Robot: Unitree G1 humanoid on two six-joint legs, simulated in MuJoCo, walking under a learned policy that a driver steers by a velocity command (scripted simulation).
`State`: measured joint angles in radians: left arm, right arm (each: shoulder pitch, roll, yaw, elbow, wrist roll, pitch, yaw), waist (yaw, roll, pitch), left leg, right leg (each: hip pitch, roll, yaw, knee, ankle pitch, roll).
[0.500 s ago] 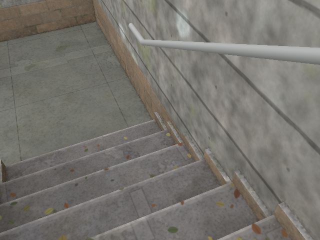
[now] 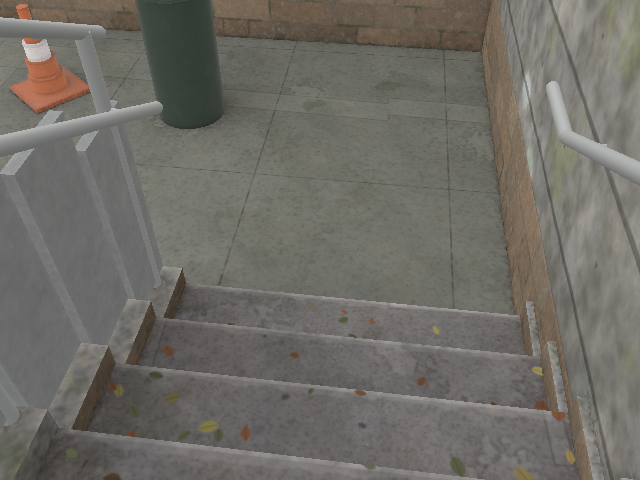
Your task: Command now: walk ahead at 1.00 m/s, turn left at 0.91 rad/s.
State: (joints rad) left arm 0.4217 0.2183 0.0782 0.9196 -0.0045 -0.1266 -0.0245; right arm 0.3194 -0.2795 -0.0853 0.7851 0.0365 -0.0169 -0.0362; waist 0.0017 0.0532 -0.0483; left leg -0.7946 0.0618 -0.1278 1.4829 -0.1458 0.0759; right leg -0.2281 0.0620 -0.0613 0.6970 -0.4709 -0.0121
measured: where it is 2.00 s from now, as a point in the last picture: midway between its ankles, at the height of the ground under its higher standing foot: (341, 355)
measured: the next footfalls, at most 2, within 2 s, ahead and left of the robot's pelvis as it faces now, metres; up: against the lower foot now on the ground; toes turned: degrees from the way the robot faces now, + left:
left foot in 0.26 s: +0.31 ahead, +0.09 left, -0.17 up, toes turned +16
right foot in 0.64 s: +0.62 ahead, -0.03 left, -0.34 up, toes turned +11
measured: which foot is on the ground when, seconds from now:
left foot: up 0.00-0.24, down 0.26-0.62, up 0.64-0.96, down 0.98-1.00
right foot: down 0.00-0.26, up 0.28-0.62, down 0.64-0.98, up 1.00-1.00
